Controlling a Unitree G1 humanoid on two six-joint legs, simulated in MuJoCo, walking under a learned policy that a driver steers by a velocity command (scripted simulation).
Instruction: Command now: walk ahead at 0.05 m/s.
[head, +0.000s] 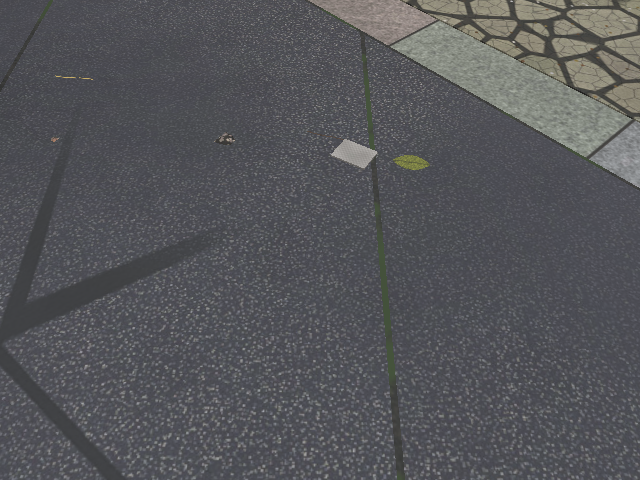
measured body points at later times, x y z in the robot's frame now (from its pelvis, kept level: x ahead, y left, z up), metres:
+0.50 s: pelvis +0.00 -0.02 +0.00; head +0.00 -0.02 +0.45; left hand -0.01 +0.23 -0.15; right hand +0.02 -0.27 -0.15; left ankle -0.01 +0.09 -0.73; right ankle -0.06 -0.13 -0.71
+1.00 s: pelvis +0.17 -0.03 +0.00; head +0.21 -0.05 +0.45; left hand +0.04 +0.20 -0.13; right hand +0.42 -0.24 -0.10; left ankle +0.36 +0.10 -0.70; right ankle -0.02 -0.14 -0.73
